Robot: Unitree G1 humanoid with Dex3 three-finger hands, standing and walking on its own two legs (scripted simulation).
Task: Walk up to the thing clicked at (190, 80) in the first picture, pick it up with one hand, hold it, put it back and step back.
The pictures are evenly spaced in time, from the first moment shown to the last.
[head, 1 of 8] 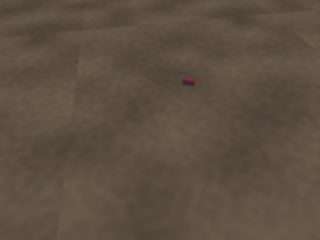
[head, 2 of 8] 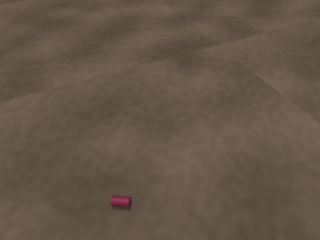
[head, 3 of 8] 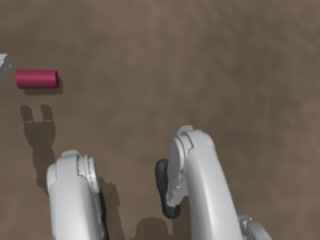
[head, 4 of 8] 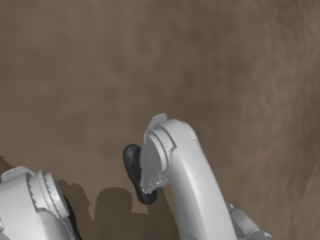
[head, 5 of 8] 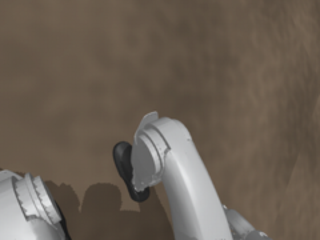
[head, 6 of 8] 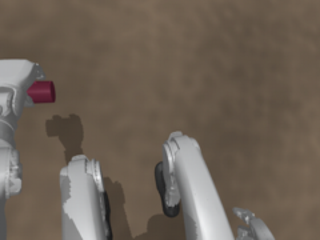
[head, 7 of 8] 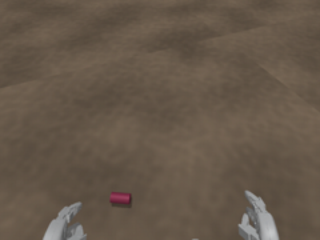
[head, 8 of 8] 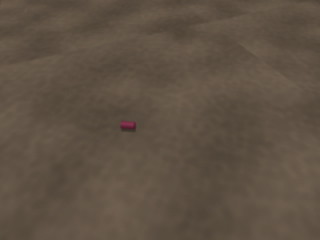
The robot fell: no
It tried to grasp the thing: yes
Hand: left
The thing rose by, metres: 0.67
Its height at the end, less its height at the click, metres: +0.00
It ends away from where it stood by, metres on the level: 0.04
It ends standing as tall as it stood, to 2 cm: yes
